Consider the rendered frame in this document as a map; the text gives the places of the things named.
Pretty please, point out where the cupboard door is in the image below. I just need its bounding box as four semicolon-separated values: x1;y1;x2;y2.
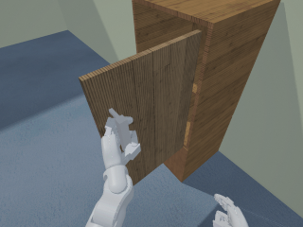
79;29;202;186

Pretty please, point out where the robot right hand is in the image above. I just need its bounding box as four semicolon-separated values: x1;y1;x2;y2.
212;194;249;227

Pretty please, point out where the robot left hand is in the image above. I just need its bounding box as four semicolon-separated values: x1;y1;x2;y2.
101;116;141;170

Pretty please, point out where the handle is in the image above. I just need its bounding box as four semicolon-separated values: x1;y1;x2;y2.
109;108;132;151

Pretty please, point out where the robot left forearm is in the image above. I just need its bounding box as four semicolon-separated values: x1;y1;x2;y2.
85;165;134;227

